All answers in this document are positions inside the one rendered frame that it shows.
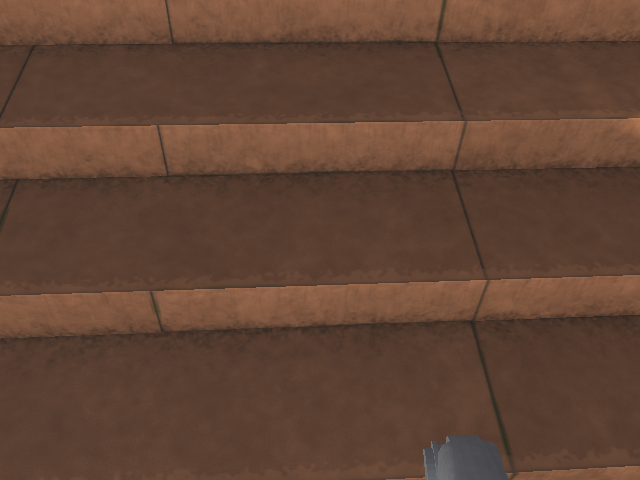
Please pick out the robot right thigh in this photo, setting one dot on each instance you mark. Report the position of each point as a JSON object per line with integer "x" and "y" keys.
{"x": 464, "y": 457}

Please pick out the robot right shin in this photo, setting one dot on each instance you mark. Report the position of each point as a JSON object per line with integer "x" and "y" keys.
{"x": 496, "y": 448}

